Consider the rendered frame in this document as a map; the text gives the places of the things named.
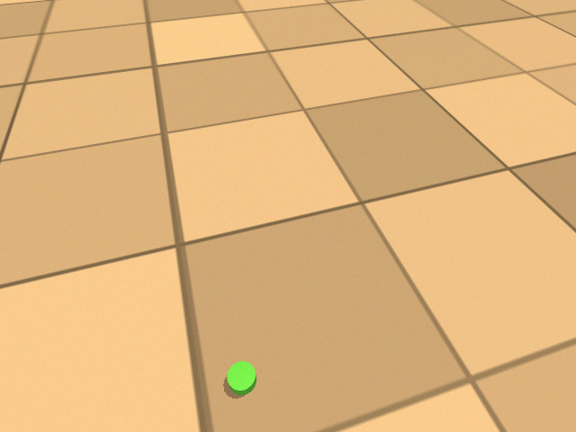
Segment tin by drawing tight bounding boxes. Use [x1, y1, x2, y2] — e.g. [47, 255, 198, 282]
[227, 361, 257, 395]

